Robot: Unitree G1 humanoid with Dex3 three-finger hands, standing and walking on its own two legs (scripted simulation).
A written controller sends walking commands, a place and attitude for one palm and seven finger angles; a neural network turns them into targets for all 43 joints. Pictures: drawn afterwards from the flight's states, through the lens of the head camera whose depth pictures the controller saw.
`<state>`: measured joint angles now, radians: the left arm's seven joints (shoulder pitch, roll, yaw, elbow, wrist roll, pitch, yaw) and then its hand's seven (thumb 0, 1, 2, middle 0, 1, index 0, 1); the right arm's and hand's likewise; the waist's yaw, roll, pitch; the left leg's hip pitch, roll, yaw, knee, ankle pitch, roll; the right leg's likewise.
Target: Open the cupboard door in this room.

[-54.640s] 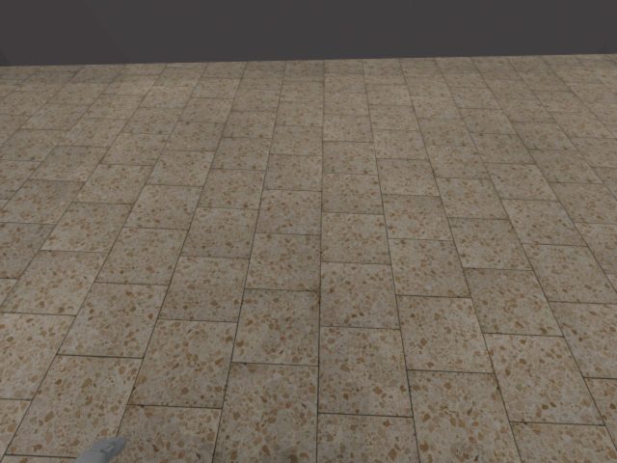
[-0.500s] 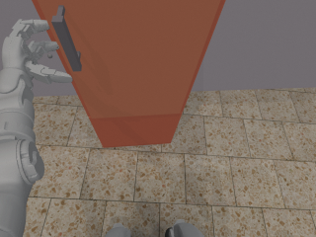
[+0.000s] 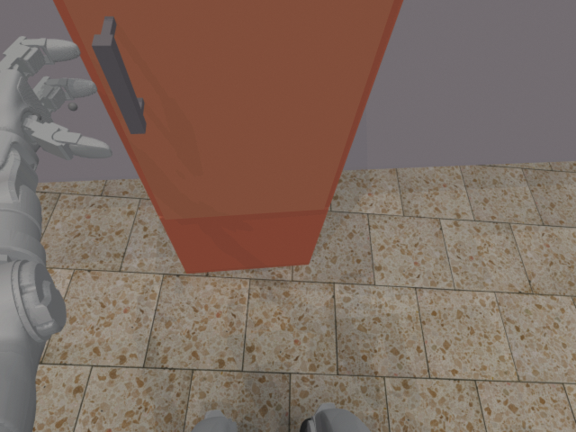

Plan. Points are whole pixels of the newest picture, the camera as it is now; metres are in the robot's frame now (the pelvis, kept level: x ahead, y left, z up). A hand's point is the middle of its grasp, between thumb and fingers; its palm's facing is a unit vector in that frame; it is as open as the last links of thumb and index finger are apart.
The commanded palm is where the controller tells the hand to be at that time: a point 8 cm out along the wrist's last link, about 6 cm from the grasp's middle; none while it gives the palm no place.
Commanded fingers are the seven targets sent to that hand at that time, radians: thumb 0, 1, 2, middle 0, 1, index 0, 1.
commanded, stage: move the hooked fingers beside the handle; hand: left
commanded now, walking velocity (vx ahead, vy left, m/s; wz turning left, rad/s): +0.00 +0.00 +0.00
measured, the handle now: (124, 79) +0.56 +0.17 +0.13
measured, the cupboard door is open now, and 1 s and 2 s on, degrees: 1 1 0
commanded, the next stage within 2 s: slide the fingers in behind the handle in 0.66 s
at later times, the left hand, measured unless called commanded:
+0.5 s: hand (75, 106) +0.52 +0.23 +0.12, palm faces +0.02 -1.00 -0.04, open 14.0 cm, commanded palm +0.50 +0.27 +0.12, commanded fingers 0.00 -0.50 0.30 -0.30 -1.20 -0.30 -1.20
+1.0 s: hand (83, 105) +0.52 +0.22 +0.12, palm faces +0.01 -1.00 +0.00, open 14.0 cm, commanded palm +0.50 +0.26 +0.12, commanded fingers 0.00 -0.50 0.30 -0.30 -1.20 -0.30 -1.20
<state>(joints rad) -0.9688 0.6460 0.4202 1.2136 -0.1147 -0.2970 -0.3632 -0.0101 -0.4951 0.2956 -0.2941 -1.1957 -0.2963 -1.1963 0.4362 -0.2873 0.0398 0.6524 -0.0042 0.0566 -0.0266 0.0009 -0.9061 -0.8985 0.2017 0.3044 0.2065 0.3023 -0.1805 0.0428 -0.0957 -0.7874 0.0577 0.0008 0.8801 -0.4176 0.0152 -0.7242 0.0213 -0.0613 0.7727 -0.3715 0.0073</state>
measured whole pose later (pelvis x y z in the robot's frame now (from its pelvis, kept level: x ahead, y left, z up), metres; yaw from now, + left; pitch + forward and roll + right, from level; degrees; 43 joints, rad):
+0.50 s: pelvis -0.01 +0.00 +0.00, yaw -1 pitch +20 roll -4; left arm -1.02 0.71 0.44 1.28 -0.07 -0.28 -0.35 -0.01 -0.49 0.30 -0.30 -1.20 -0.30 -1.20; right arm 0.45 -0.29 0.06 0.64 -0.01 0.04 -0.04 0.00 -0.91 -0.90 0.20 0.30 0.21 0.30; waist -0.21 0.04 -0.08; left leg -0.82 0.06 0.01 0.90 -0.41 0.02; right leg -0.77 0.02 -0.06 0.79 -0.36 0.01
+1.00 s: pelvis +0.00 +0.00 +0.00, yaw +0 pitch +19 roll -4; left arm -0.98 0.63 0.42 1.23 -0.10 -0.26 -0.32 -0.01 -0.50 0.30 -0.30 -1.20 -0.30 -1.20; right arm 0.43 -0.28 0.05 0.64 -0.01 0.06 -0.02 0.00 -0.91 -0.90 0.20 0.30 0.21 0.30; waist -0.19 0.04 -0.10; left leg -0.79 0.06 0.00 0.89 -0.43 0.02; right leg -0.73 0.02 -0.06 0.78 -0.38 0.01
